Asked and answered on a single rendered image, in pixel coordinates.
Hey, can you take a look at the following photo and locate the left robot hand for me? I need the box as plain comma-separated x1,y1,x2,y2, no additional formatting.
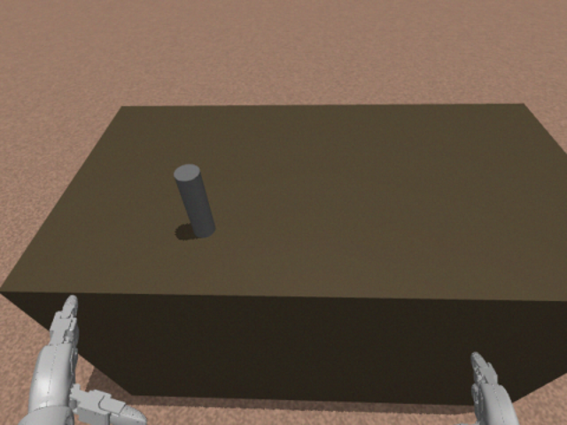
27,295,147,425

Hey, can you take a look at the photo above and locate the can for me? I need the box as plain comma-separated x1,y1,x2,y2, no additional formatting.
174,164,215,238

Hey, can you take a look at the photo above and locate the left robot arm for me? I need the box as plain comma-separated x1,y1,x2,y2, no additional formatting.
18,406,74,425

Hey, can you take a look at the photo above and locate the right robot hand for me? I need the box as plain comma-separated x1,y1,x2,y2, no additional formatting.
455,352,519,425

